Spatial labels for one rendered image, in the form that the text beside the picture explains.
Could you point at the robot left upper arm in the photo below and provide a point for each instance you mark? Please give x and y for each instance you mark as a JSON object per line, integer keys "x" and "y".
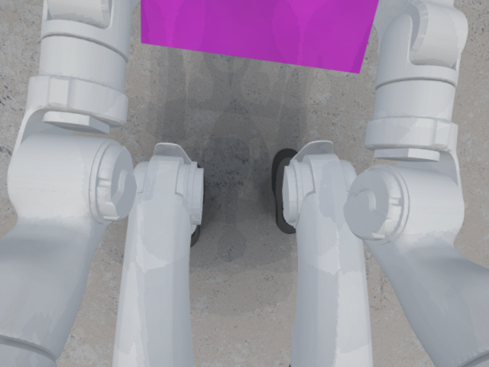
{"x": 66, "y": 189}

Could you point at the left robot shin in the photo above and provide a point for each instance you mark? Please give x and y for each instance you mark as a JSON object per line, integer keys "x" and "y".
{"x": 165, "y": 149}

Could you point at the left robot forearm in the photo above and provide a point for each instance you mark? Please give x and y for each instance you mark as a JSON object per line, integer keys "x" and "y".
{"x": 83, "y": 56}

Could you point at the carton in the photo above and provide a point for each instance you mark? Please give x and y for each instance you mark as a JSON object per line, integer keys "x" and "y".
{"x": 327, "y": 34}

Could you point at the right robot shin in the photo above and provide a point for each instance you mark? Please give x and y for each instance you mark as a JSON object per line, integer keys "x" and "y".
{"x": 326, "y": 147}

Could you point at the robot right upper arm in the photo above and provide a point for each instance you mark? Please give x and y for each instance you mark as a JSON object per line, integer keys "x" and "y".
{"x": 409, "y": 218}

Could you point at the right robot forearm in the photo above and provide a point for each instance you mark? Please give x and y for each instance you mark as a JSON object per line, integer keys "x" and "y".
{"x": 419, "y": 51}

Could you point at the robot shin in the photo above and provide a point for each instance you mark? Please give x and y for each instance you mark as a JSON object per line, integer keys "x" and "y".
{"x": 165, "y": 149}
{"x": 326, "y": 147}

